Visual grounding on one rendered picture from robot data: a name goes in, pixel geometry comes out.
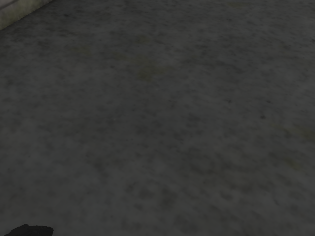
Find robot left hand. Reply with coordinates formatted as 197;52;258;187
4;224;54;236

